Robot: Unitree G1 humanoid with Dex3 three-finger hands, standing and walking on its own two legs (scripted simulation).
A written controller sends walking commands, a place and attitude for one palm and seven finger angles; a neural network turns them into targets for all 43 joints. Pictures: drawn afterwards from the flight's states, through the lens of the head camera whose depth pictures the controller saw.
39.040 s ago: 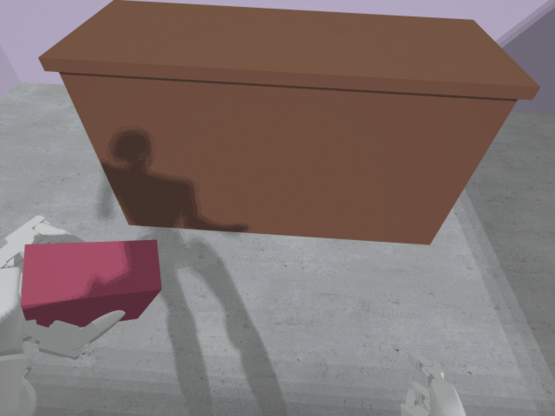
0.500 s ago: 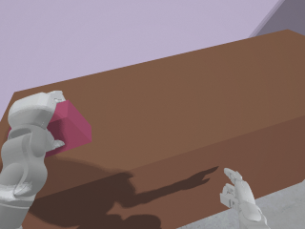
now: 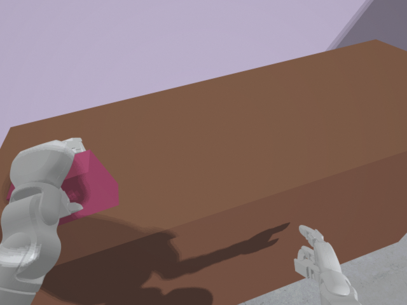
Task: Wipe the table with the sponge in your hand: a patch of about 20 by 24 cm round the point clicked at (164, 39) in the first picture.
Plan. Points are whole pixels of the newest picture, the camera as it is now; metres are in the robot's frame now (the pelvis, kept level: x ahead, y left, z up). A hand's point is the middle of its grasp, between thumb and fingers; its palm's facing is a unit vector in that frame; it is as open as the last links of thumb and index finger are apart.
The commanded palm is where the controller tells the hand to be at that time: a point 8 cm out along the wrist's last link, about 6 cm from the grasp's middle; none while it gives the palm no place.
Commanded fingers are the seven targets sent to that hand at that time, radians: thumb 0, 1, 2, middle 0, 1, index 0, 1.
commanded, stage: lower the sponge onto the table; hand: left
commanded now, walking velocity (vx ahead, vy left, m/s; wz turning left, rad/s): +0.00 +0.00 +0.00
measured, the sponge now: (75, 195) +0.24 +0.30 +0.12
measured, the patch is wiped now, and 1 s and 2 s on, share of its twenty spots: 0.00 0.05 0.25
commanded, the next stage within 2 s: wipe forward along the first lane in 0.62 s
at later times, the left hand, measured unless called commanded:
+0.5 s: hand (63, 190) +0.23 +0.31 +0.15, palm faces +0.08 -0.04 -1.00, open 9.8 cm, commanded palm +0.20 +0.30 +0.22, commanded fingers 0.00 0.10 1.30 -1.20 -1.60 -1.20 -1.60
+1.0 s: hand (62, 184) +0.25 +0.32 +0.15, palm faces +0.08 -0.02 -1.00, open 9.8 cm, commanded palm +0.22 +0.31 +0.20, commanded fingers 0.00 0.10 1.30 -1.20 -1.60 -1.20 -1.60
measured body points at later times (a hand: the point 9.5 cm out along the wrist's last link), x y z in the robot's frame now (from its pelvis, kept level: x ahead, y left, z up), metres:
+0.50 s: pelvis -0.01 +0.00 +0.00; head -0.02 -0.05 +0.44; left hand +0.23 +0.30 +0.20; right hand +0.25 -0.20 -0.08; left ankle +0.00 +0.11 -0.74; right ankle +0.04 -0.05 -0.74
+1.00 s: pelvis +0.00 +0.01 +0.00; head -0.02 -0.04 +0.45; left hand +0.24 +0.31 +0.20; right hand +0.26 -0.17 -0.08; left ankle +0.00 +0.11 -0.74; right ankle +0.04 -0.05 -0.74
